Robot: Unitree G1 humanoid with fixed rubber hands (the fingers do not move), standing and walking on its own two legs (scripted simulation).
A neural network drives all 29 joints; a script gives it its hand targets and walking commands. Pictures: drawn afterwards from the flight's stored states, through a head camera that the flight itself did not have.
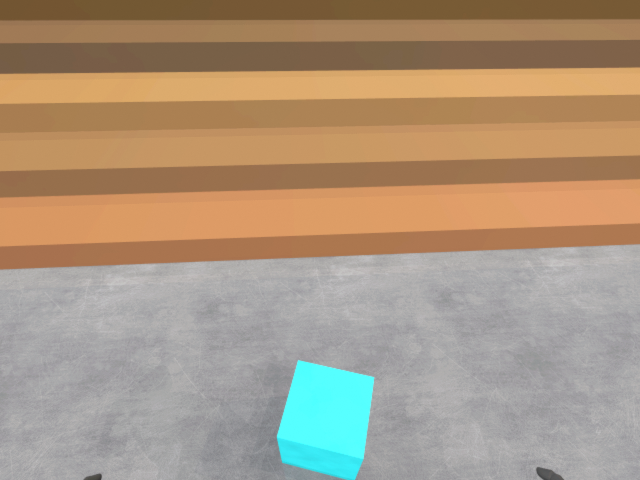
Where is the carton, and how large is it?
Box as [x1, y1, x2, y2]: [277, 360, 373, 479]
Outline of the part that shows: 298,360 277,435 282,462 346,479 354,479 363,458 373,377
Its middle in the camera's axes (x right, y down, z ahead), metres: +0.02 +0.50 +1.07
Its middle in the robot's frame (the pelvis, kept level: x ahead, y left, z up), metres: +0.40 -0.03 -0.66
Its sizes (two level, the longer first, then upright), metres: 0.210 0.200 0.250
